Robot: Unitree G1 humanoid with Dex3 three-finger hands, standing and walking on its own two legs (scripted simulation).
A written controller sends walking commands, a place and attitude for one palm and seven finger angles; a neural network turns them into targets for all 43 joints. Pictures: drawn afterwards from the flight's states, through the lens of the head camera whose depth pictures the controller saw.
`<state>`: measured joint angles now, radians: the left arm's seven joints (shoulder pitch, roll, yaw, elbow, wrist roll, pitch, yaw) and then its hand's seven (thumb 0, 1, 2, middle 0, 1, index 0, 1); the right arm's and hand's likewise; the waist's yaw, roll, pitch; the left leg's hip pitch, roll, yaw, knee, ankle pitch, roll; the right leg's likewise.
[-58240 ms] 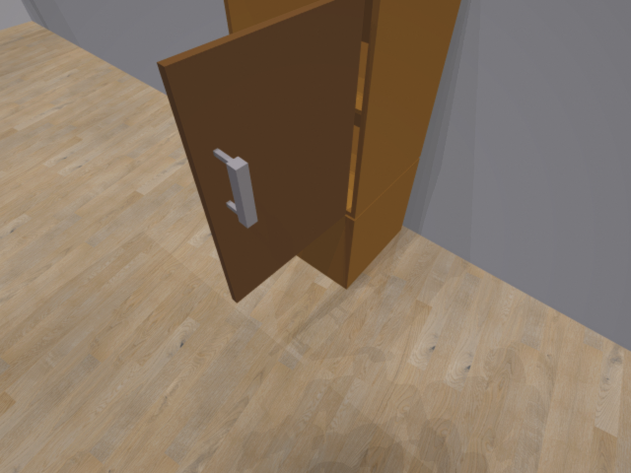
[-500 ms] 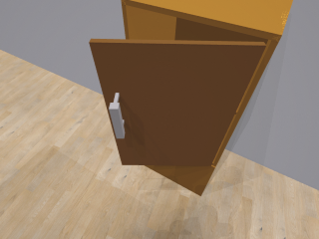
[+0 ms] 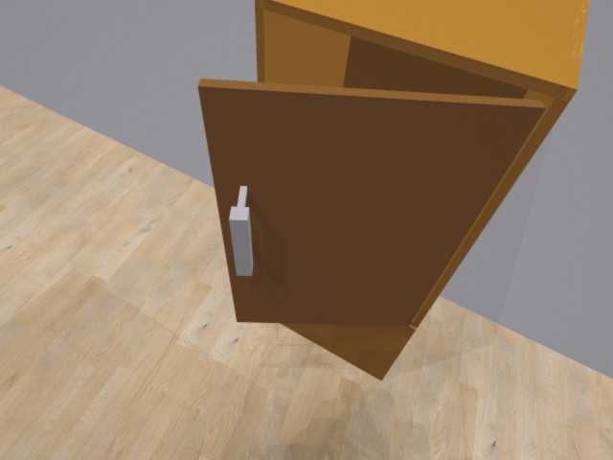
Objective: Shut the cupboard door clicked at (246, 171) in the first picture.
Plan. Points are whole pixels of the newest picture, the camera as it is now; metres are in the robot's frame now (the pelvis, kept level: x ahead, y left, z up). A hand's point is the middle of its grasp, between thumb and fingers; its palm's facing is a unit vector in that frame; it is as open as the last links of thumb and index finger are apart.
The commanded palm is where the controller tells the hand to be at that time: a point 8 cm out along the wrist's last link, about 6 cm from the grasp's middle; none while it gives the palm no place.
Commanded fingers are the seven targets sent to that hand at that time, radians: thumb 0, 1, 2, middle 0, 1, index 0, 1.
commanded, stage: come to a stop and stand still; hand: left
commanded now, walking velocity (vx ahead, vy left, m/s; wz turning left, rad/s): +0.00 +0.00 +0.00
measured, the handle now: (244, 232) +0.43 +0.13 +0.03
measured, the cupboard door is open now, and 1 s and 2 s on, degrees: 30 30 30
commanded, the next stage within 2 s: look again from close up in 0.18 s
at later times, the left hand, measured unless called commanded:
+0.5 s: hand out of the picture -0.04 +0.16 -0.18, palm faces +0.00 -0.99 -0.16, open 7.3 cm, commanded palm none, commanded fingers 0.00 0.90 0.90 -0.20 -0.30 -0.20 -0.30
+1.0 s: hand out of the picture +0.03 +0.17 -0.13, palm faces +0.15 -0.95 -0.26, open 7.1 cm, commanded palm +0.09 +0.19 -0.06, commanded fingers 0.00 0.90 0.90 -0.29 -0.40 -0.29 -0.40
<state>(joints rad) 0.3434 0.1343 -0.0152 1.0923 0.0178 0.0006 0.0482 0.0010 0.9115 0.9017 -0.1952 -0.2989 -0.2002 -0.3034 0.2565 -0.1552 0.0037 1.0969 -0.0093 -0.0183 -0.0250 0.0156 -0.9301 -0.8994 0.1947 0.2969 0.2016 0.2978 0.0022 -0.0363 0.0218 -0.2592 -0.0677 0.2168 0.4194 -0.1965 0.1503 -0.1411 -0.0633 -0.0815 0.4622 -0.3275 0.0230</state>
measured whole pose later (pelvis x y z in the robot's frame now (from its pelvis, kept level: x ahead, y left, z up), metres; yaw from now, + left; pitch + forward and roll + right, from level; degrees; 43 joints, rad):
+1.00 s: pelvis -0.02 -0.02 +0.00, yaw +3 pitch +1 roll +0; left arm 0.55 0.20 -0.01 0.42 -0.05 0.09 0.13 0.06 0.98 0.90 -0.21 -0.31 -0.21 -0.31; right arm 0.41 -0.16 0.03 0.95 0.03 -0.18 -0.04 0.03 -0.94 -0.90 0.20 0.30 0.20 0.30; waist -0.04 -0.03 0.01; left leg -0.31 -0.07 0.17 0.42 -0.16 0.09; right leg -0.25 -0.03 -0.04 0.63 -0.36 -0.01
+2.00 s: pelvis +0.01 -0.04 -0.07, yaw +6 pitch +14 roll -3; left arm 0.50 0.25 0.13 -0.16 -0.30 -0.38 -0.26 0.02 0.90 0.90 -1.03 -1.21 -1.03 -1.21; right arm 0.26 -0.26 -0.02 0.51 0.04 -0.16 -0.04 0.02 -0.91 -0.90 0.20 0.30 0.20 0.30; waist 0.00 0.03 -0.13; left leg -0.83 -0.03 0.04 1.06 -0.47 0.10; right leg -0.71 0.07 -0.09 1.01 -0.54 -0.05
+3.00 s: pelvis +0.00 -0.04 -0.05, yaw +7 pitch +8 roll -3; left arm 0.36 0.27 0.14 -0.08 -0.30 -0.28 -0.25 0.02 0.90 0.90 -1.30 -1.50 -1.30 -1.50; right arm 0.26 -0.26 0.05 0.52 0.04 -0.19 -0.03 0.02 -0.91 -0.90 0.20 0.30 0.20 0.30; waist 0.00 0.05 -0.09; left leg -0.67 -0.04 0.02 0.92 -0.39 0.10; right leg -0.54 0.06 -0.09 0.86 -0.46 -0.04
